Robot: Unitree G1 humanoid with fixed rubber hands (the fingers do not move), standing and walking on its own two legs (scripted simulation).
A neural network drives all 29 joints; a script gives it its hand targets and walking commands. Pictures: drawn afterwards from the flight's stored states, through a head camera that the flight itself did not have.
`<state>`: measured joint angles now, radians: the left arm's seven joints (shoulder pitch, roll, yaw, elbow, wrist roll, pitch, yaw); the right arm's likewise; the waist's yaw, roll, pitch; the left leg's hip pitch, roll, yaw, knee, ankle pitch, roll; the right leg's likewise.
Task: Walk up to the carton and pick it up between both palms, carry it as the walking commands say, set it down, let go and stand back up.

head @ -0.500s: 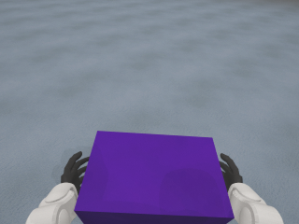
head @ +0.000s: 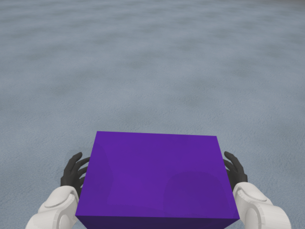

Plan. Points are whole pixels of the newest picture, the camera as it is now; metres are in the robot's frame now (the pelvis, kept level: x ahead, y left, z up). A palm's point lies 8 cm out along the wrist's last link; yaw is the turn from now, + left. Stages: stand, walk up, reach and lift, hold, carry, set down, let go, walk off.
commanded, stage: carry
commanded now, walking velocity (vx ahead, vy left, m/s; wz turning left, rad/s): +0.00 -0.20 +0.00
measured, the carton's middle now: (153, 193) +0.24 +0.01 +0.02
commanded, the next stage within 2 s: none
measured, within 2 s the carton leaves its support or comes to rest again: neither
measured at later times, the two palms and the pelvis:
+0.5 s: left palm (148, 198) +0.20 +0.02 +0.10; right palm out of the picture +0.20 -0.34 +0.09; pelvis -0.03 -0.15 +0.01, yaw +0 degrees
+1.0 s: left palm (231, 210) +0.18 -0.14 +0.09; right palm out of the picture +0.16 -0.51 +0.08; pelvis -0.05 -0.30 +0.01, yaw -1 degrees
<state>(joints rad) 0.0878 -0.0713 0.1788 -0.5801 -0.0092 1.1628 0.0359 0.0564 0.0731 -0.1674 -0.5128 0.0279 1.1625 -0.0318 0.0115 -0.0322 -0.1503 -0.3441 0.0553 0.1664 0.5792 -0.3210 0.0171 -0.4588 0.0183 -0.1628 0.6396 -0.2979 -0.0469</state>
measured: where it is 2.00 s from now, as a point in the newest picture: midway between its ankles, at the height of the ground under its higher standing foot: outside the picture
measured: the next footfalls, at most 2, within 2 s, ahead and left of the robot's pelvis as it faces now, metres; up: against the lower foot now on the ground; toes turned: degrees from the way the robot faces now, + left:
right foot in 0.26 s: +0.04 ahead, -0.23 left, +0.00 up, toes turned -9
left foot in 0.58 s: -0.01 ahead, -0.07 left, +0.00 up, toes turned +10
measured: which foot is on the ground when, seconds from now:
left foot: down 0.00-0.26, up 0.28-0.56, down 0.58-0.88, up 0.90-1.00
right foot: up 0.00-0.24, down 0.26-0.58, up 0.60-0.86, down 0.88-1.00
